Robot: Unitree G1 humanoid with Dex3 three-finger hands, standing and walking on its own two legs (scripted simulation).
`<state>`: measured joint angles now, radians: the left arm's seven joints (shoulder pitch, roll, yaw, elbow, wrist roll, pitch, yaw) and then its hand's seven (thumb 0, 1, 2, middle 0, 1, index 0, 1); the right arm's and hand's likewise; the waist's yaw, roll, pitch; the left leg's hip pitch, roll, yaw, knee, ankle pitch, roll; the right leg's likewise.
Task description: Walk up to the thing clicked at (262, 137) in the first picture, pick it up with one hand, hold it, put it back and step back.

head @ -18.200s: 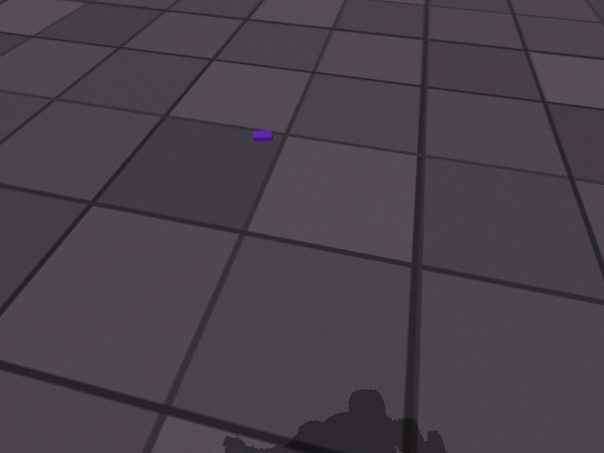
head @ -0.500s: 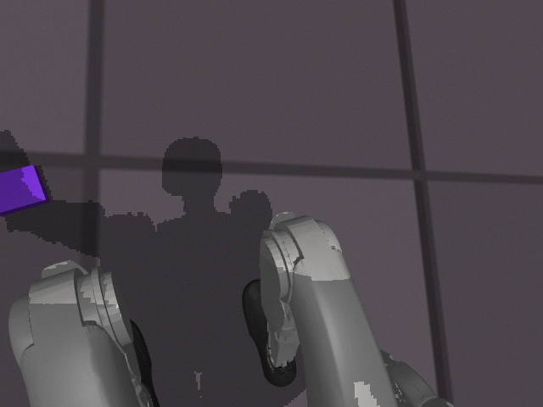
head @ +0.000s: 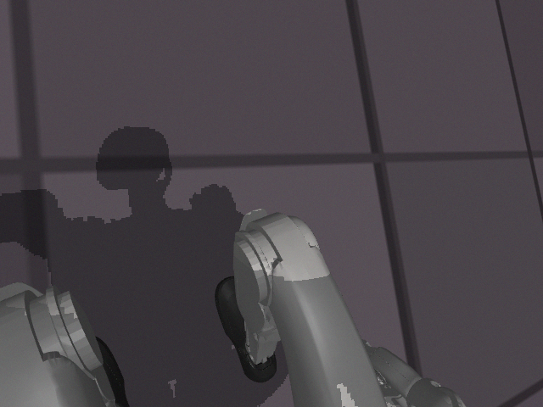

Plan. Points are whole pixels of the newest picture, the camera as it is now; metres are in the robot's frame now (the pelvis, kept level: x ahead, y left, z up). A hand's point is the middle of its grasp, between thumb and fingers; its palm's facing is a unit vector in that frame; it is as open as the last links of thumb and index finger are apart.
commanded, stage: rest palm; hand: left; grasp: from above
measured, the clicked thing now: out of the picture +0.43 +0.32 -0.28
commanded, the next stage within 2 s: close in 1.02 s
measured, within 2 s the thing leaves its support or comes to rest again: neither
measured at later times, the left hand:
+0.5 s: hand out of the picture +0.42 +0.31 -0.24, palm faces -0.39 -0.11 -0.91, open 14.2 cm
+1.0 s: hand out of the picture +0.42 +0.32 -0.25, palm faces -0.43 -0.15 -0.89, open 14.1 cm
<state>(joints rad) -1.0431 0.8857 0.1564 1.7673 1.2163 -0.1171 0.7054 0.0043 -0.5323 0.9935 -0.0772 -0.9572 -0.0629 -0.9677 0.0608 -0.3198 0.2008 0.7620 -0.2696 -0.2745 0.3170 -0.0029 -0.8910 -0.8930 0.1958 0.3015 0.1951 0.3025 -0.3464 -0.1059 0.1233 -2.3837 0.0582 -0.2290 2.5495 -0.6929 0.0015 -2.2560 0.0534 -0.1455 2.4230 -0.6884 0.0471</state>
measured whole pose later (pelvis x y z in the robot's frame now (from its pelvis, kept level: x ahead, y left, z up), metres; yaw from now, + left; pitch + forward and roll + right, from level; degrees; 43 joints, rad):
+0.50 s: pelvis +0.00 +0.00 +0.00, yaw -2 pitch +25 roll -14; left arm -0.96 0.93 0.09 1.76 1.29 -0.24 0.76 0.00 -0.51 0.98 -0.08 -0.96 -0.07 -0.97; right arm 0.05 -0.34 0.25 0.75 -0.30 -0.28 0.30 0.00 -0.89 -0.89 0.20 0.30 0.20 0.30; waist -0.34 -0.14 0.15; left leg -2.34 0.06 -0.28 2.57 -0.71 0.00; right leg -2.20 0.07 -0.18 2.41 -0.68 0.05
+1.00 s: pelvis +0.00 +0.00 +0.00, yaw -2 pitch +25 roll -15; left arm -0.97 0.96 0.08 1.76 1.23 -0.24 0.71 0.00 -0.49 0.95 -0.09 -1.00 -0.08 -1.00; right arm 0.03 -0.33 0.31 0.73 -0.30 -0.33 0.33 0.00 -0.90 -0.90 0.20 0.30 0.20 0.30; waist -0.34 -0.16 0.20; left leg -2.32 0.05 -0.31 2.58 -0.73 -0.02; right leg -2.17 0.07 -0.20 2.40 -0.70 0.05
